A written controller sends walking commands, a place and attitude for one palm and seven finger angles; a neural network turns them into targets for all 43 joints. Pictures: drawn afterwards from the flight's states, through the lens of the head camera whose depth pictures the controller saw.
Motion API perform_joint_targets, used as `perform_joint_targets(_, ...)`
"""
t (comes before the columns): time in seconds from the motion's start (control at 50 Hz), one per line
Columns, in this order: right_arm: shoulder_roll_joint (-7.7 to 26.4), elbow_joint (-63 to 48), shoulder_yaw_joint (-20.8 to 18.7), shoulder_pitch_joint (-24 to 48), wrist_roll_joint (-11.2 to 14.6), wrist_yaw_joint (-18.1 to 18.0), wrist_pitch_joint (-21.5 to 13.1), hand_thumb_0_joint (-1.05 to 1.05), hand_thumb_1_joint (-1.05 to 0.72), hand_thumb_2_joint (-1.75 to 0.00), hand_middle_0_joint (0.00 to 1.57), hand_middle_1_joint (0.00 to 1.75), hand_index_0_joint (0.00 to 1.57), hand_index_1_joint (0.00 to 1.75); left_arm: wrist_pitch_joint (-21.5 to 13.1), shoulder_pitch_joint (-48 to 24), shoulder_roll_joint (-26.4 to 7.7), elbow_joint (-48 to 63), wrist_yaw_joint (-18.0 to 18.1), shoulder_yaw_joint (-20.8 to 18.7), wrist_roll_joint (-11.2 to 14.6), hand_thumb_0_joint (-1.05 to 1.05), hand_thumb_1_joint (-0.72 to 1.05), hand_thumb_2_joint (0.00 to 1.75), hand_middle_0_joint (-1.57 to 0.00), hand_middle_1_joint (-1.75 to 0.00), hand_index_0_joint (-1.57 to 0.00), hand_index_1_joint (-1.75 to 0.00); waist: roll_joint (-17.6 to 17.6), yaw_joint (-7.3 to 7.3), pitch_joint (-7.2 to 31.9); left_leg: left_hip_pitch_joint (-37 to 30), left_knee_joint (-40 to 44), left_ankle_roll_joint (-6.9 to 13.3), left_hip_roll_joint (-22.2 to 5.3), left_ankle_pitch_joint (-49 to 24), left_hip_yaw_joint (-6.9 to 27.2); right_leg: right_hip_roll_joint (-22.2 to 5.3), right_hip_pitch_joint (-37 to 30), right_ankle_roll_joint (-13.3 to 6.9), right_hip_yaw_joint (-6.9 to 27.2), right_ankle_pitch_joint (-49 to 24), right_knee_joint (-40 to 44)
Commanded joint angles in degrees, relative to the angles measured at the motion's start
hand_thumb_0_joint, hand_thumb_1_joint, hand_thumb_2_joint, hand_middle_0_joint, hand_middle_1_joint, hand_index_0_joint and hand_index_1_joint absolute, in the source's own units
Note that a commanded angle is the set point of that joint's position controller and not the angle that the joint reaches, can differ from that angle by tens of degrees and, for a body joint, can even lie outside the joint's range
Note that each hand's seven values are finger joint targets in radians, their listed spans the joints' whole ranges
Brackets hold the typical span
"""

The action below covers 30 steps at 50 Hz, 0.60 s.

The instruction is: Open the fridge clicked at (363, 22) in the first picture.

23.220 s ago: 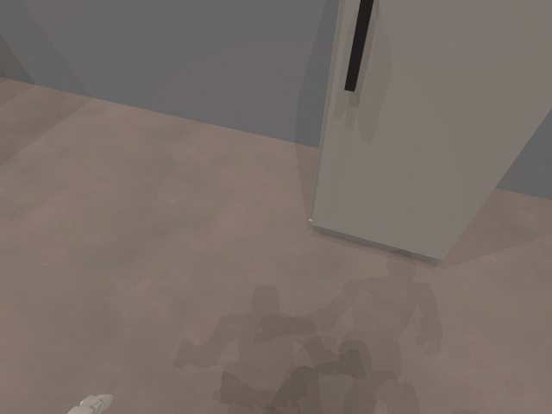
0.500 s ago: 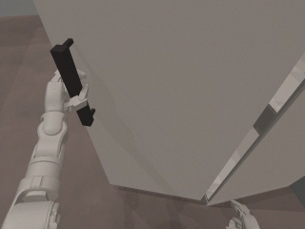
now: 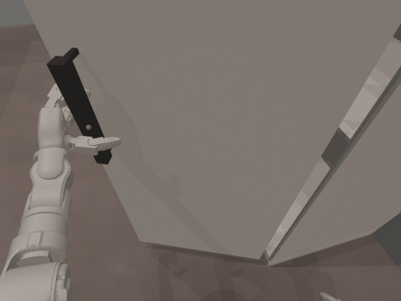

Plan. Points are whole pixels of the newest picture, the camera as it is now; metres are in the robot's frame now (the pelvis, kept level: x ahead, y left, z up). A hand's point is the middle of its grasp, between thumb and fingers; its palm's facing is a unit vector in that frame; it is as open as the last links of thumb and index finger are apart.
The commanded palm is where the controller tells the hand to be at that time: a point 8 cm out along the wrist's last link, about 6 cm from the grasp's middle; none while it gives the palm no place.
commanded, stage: loosen the grip on the handle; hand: left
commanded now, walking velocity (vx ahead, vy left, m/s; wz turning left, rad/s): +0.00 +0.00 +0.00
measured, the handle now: (91, 112) +0.45 +0.24 +0.14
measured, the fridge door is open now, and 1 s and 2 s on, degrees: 66 66 66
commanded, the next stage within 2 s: slip the hand off the handle in 0.24 s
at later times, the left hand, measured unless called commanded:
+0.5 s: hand (63, 130) +0.40 +0.28 +0.14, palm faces +0.32 -0.92 -0.21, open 14.6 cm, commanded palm +0.36 +0.32 +0.15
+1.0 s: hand (31, 134) +0.39 +0.33 +0.14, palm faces +0.31 -0.93 -0.20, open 14.7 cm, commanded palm +0.33 +0.37 +0.15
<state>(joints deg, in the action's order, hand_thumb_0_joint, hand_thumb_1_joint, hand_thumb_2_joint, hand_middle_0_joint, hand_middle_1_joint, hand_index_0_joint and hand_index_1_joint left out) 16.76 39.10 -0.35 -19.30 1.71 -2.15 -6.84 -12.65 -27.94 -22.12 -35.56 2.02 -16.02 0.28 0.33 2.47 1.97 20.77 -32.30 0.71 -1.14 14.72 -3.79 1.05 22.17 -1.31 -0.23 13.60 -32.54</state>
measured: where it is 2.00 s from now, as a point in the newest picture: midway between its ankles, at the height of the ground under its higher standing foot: outside the picture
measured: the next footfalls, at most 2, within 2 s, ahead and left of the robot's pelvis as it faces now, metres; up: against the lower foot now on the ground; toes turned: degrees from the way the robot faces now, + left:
none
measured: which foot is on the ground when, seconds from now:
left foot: down 0.00-1.00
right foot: down 0.00-1.00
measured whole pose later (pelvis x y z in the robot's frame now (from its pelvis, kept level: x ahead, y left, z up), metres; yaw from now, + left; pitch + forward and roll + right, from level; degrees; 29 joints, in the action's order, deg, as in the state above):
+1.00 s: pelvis +0.02 +0.02 -0.01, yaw +2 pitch +6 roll -1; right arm 15.0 39.1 1.8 -18.0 2.1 -5.4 -6.5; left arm -9.1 -23.9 -30.0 -33.9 -11.6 -25.2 6.1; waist 1.0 0.7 4.5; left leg 25.4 -37.7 1.7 -0.5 18.8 -2.0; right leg 0.3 24.6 -0.1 -1.9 16.7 -34.8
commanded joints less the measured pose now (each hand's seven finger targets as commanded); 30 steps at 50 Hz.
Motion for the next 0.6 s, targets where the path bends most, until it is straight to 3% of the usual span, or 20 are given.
perform_joint_targets(0.0,6.74,-8.25,-2.3,6.45,0.4,-1.47,-4.05,0.0,-0.9,-0.9,0.2,0.3,0.2,0.3,-2.84,-21.44,-12.17,14.12,-0.98,-0.98,2.58,0.0,-0.55,0.2,-0.34,-1.27,-0.34,-1.27,-1.63,-2.0,11.8,-3.56,5.09,1.9,0.68,3.62,1.11,-1.44,-4.79,0.1,2.25,6.82,8.82)
perform_joint_targets(0.02,6.77,-7.75,-2.17,6.3,0.36,-1.76,-4.14,0.0,-0.9,-0.9,0.2,0.3,0.2,0.3,-2.52,-20.91,-13.33,14.64,-1.12,-2.34,3.25,0.0,-0.55,0.2,-0.33,-1.25,-0.33,-1.25,-1.92,-2.32,12.46,-3.38,4.79,1.85,0.79,1.62,1.01,-1.48,-5.99,0.13,2.33,4.69,8.64)
perform_joint_targets(0.04,7.31,-6.72,-2.04,5.92,0.28,-2.29,-4.01,0.0,-0.9,-0.9,0.2,0.3,0.2,0.3,-2.58,-25.6,-19.95,15.77,-0.82,-6.77,2.93,0.0,-0.55,0.2,-0.32,-1.23,-0.32,-1.23,-1.21,-1.93,13.73,-3.04,4.39,1.91,0.9,0.76,0.99,-1.59,-6.79,0.42,2.78,3.64,8.42)
perform_joint_targets(0.06,7.1,-5.86,-1.99,5.69,-0.06,-2.59,-3.66,0.0,-0.9,-0.9,0.2,0.3,0.2,0.3,-2.46,-25.71,-20.68,15.51,-0.47,-7.53,2.6,0.0,-0.55,0.2,-0.3,-1.22,-0.3,-1.22,-0.77,-2.02,13.64,-2.96,4.25,1.92,0.89,-0.63,1.2,-1.57,-7.48,0.55,2.62,1.85,7.82)
perform_joint_targets(0.08,6.46,-6.35,-1.87,5.83,-0.13,-2.37,-3.88,0.0,-0.9,-0.9,0.2,0.3,0.2,0.3,-2.98,-26.94,-18.56,18.4,-0.46,-6.14,2.69,0.0,-0.55,0.2,-0.29,-1.2,-0.29,-1.2,0.56,-1.72,16.08,-3.99,3.89,1.99,1.14,-3.41,1.23,-1.45,-8.55,0.5,2.35,-2.03,6.96)
perform_joint_targets(0.1,5.86,-6.4,-1.92,5.78,-0.22,-2.22,-4.13,0.0,-0.9,-0.9,0.2,0.3,0.2,0.3,-2.92,-23.63,-16.83,18.6,-0.53,-5.68,2.8,0.0,-0.55,0.2,-0.28,-1.18,-0.28,-1.18,1.41,-2.57,17.23,-4.97,3.42,1.86,1.14,-6.06,0.98,-1.19,-9.31,0.26,1.91,-5.64,5.98)
perform_joint_targets(0.14,5.58,-6.32,-2.05,5.33,-0.59,-1.94,-4.39,0.0,-0.9,-0.9,0.2,0.3,0.2,0.3,-3.17,-21.56,-15.18,22.06,-0.78,-4.82,2.91,0.0,-0.55,0.2,-0.25,-1.15,-0.25,-1.15,6.15,-2.82,21.67,-8.74,2.21,1.46,1.26,-12.41,1.08,-0.77,-9.68,-0.16,0.71,-12.6,3.79)
perform_joint_targets(0.2,5.46,-6.54,-2.36,4.39,-0.77,-1.54,-4.31,0.0,-0.9,-0.9,0.2,0.3,0.2,0.3,-2.43,-15.86,-13.43,24.21,-1.39,-5.01,3.81,0.0,-0.55,0.2,-0.25,-1.15,-0.25,-1.15,4.5,-3.3,23.19,-10.59,1.01,0.94,0.74,-20.49,1.96,-0.37,-10.41,-0.07,-0.61,-19.53,2.04)
perform_joint_targets(0.28,5.38,-6.46,-2.08,4.81,-0.28,-1.5,-3.97,0.0,-0.9,-0.9,0.2,0.3,0.2,0.3,0.36,-13.79,-9.73,22.86,-1.82,-2.17,4.18,0.0,-0.55,0.2,-0.25,-1.15,-0.25,-1.15,1.48,-2.09,18.13,-9.13,0.73,0.8,0.5,-20.37,2.25,-0.48,-7.81,0.35,-1.36,-19.72,2.11)
perform_joint_targets(0.3,5.5,-6.53,-2.1,4.91,-0.05,-1.67,-3.8,0.0,-0.9,-0.9,0.2,0.3,0.2,0.3,1.43,-13.16,-10.51,21.65,-2.14,-2.65,4.16,0.0,-0.55,0.2,-0.25,-1.15,-0.25,-1.15,-0.43,-2.09,16.34,-7.89,0.89,0.82,0.48,-18.43,2.27,-0.46,-7.21,0.5,-1.36,-18.62,2.49)
perform_joint_targets(0.32,6.13,-6.02,-1.99,4.67,0.06,-2.18,-3.23,0.0,-0.9,-0.9,0.2,0.3,0.2,0.3,2.4,-13.3,-15.97,18.68,-2.23,-7.05,3.67,0.0,-0.55,0.2,-0.25,-1.15,-0.25,-1.15,-2.7,-2.35,14.9,-5.9,1.35,0.88,0.47,-16.56,2.37,-0.57,-7.61,0.5,-1.15,-17.73,2.73)
perform_joint_targets(0.34,5.83,-6.68,-1.67,5.37,0.14,-2.34,-2.85,0.0,-0.9,-0.9,0.2,0.3,0.2,0.3,3.11,-13.8,-15.18,18.77,-2.85,-5.93,3.47,0.0,-0.55,0.2,-0.25,-1.15,-0.25,-1.15,-2.38,-2.37,14.26,-5.01,1.74,1.0,0.85,-15.05,2.18,-0.8,-7.75,0.57,-0.92,-16.9,2.98)
perform_joint_targets(0.36,6.06,-6.84,-1.88,5.82,0.27,-2.66,-2.28,0.0,-0.9,-0.9,0.2,0.3,0.2,0.3,3.55,-12.78,-17.85,19.25,-2.79,-8.85,3.26,0.0,-0.55,0.2,-0.25,-1.15,-0.25,-1.15,-0.81,-3.11,13.87,-5.17,1.66,1.11,0.85,-15.63,1.98,-0.91,-8.44,0.3,-0.76,-17.29,2.75)
perform_joint_targets(0.38,5.24,-7.41,-1.35,6.1,0.41,-2.62,-2.31,0.0,-0.9,-0.9,0.2,0.3,0.2,0.3,3.78,-13.76,-13.39,19.56,-3.69,-4.7,3.46,0.0,-0.55,0.2,-0.25,-1.15,-0.25,-1.15,-0.65,-2.44,14.51,-5.84,1.58,1.03,1.05,-16.13,1.92,-1.02,-8.02,0.32,-0.93,-17.68,2.59)
perform_joint_targets(0.4,5.11,-7.7,-1.52,6.06,0.54,-2.68,-2.45,0.0,-0.9,-0.9,0.2,0.3,0.2,0.3,3.74,-13.49,-13.86,20.5,-4.33,-5.45,3.9,0.0,-0.55,0.2,-0.25,-1.15,-0.25,-1.15,0.16,-3.12,15.48,-6.58,1.34,0.89,1.0,-16.96,2.11,-0.85,-8.14,0.08,-0.97,-17.91,2.5)
perform_joint_targets(0.48,4.99,-7.73,-1.6,5.47,0.22,-2.81,-2.72,0.0,-0.9,-0.9,0.2,0.3,0.2,0.3,1.41,-16.33,-13.43,24.81,-6.34,-4.68,4.82,0.0,-0.55,0.2,-0.25,-1.15,-0.25,-1.15,3.95,-2.49,19.64,-10.56,-0.39,0.43,0.79,-21.92,2.9,-0.45,-7.11,-0.11,-1.09,-19.55,1.16)
perform_joint_targets(0.52,5.06,-7.79,-1.65,5.31,0.08,-2.76,-2.88,0.0,-0.9,-0.9,0.2,0.3,0.2,0.3,0.42,-14.72,-14.42,25.29,-7.1,-5.61,4.91,0.0,-0.55,0.2,-0.25,-1.15,-0.25,-1.15,3.81,-2.77,20.1,-10.84,-0.88,0.18,0.73,-22.83,3.31,-0.19,-6.43,-0.14,-1.26,-19.16,0.68)
perform_joint_targets(0.58,5.43,-7.05,-1.43,5.2,0.38,-3.07,-2.59,0.0,-0.9,-0.9,0.2,0.3,0.2,0.3,0.81,-16.56,-15.88,21.96,-7.96,-6.21,5.06,0.0,-0.55,0.2,-0.25,-1.15,-0.25,-1.15,3.72,-2.06,16.66,-8.49,-0.62,0.08,0.8,-18.94,3.5,-0.38,-4.61,-0.17,-1.33,-16.32,1.15)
